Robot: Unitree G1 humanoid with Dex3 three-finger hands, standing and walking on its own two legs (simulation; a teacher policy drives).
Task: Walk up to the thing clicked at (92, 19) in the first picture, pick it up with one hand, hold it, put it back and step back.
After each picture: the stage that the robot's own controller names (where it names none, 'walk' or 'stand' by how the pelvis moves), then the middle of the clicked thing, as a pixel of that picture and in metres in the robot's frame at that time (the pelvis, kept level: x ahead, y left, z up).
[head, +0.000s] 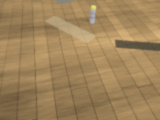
stand; (92, 14) +2.08 -0.18 -0.65
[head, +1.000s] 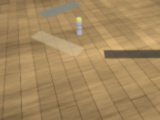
walk; (79, 26) +1.95 +0.16 -0.65
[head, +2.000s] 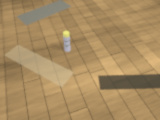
walk; (66, 41) +1.35 +0.24 -0.65
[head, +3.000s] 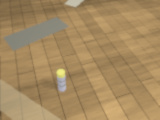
walk; (61, 80) +0.83 +0.20 -0.64
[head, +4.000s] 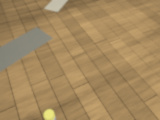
walk; out of the picture +0.45 +0.19 -0.63
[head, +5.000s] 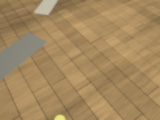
stand; out of the picture +0.41 +0.14 -0.62
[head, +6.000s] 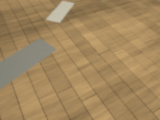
stand; out of the picture +0.38 +0.10 -0.65
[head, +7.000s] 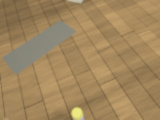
stand; (78, 118) +0.41 +0.09 -0.62
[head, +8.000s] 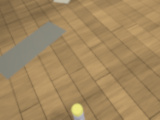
walk; (78, 115) +0.43 +0.09 -0.58
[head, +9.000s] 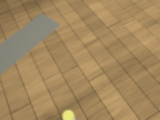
walk; (70, 119) +0.33 +0.13 -0.60
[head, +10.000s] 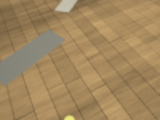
stand; out of the picture +0.39 +0.13 -0.62
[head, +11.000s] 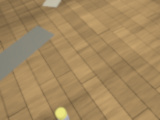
walk; (63, 118) +0.42 +0.19 -0.62
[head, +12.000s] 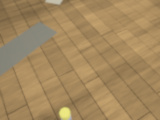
stand; (66, 118) +0.41 +0.11 -0.61
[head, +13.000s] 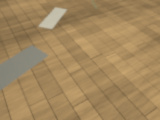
stand; out of the picture +0.36 +0.19 -0.65
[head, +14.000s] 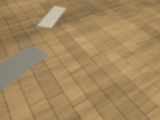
stand; out of the picture +0.35 +0.19 -0.65
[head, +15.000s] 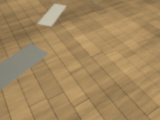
stand; out of the picture +0.33 +0.18 -0.65
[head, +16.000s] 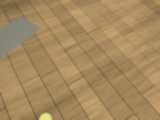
go down; out of the picture +0.35 +0.18 -0.59
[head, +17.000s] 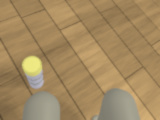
go down; (34, 74) +0.44 +0.18 -0.27
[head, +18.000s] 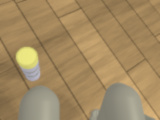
close in; (30, 66) +0.43 +0.18 -0.24
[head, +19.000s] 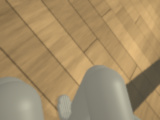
close in; out of the picture +0.43 +0.21 -0.16
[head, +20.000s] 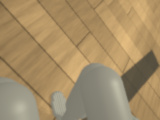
close; out of the picture +0.42 +0.23 -0.16
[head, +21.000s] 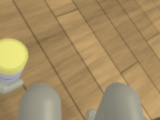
lift; (8, 69) +0.35 +0.23 -0.06
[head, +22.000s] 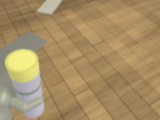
lift; (29, 89) +0.31 +0.16 +0.08
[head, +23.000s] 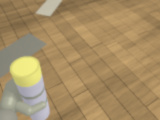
hold; (33, 93) +0.31 +0.16 +0.05
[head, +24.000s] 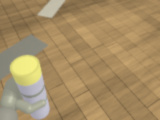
hold; (33, 91) +0.31 +0.16 +0.05
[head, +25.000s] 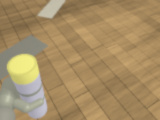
crouch; (31, 90) +0.32 +0.17 +0.06
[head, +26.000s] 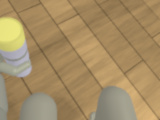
crouch; (15, 53) +0.43 +0.18 -0.04
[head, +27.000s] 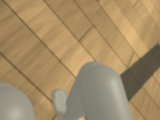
lower; out of the picture +0.46 +0.25 -0.15
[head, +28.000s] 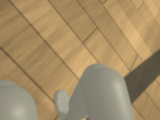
lower; out of the picture +0.43 +0.24 -0.16
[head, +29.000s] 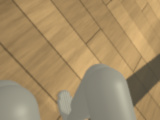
lower; out of the picture +0.43 +0.23 -0.16
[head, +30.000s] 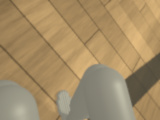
lower; out of the picture +0.42 +0.23 -0.16
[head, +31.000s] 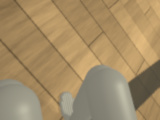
draw back; out of the picture +0.42 +0.23 -0.15
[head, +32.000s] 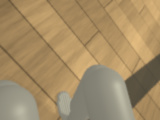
withdraw; out of the picture +0.42 +0.22 -0.17
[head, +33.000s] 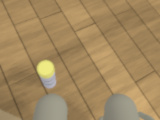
walk; (47, 76) +0.43 +0.16 -0.32
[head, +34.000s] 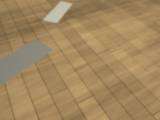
stand; out of the picture +0.35 +0.16 -0.59
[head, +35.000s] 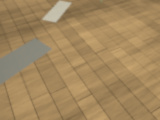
stand; out of the picture +0.36 +0.17 -0.60
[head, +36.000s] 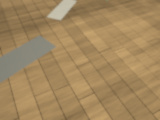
stand; out of the picture +0.36 +0.16 -0.61
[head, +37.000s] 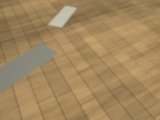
stand; out of the picture +0.36 +0.17 -0.65
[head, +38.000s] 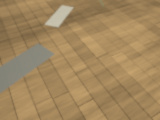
stand; out of the picture +0.34 +0.17 -0.66
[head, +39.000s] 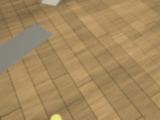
walk; out of the picture +0.37 +0.16 -0.64
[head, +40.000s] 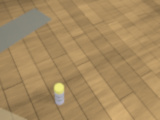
walk; (59, 94) +0.57 +0.13 -0.64
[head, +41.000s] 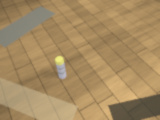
walk; (61, 68) +0.87 +0.24 -0.62
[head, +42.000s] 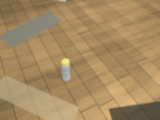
stand; (65, 70) +0.95 +0.14 -0.65
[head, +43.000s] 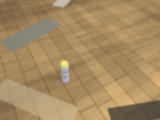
stand; (65, 72) +0.99 +0.16 -0.66
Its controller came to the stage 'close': yes
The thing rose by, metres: 0.70
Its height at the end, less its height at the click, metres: +0.00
